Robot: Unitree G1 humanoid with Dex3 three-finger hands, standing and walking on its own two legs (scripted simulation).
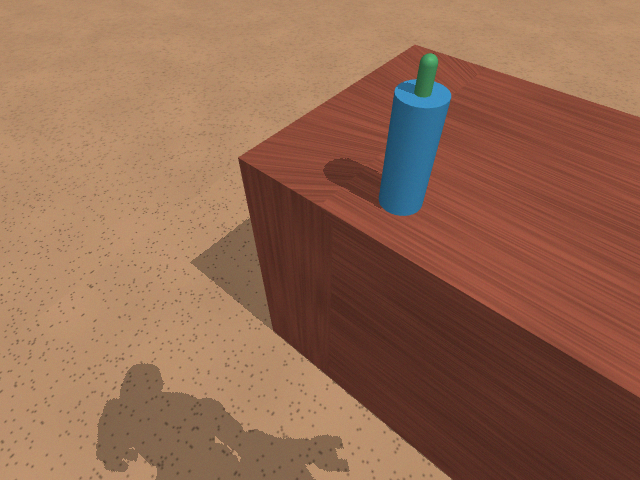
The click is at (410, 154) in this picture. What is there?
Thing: necked bottle
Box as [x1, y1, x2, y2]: [379, 53, 450, 215]
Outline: 431,53 425,54 421,58 417,78 400,83 397,85 394,91 379,192 379,202 384,209 398,215 407,215 414,213 421,206 450,99 450,92 447,88 433,80 437,66 437,58 434,54
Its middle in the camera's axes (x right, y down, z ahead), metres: +0.15 -0.16 +0.62
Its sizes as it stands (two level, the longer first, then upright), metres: 0.080 0.080 0.266
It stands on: a support 0.75 m high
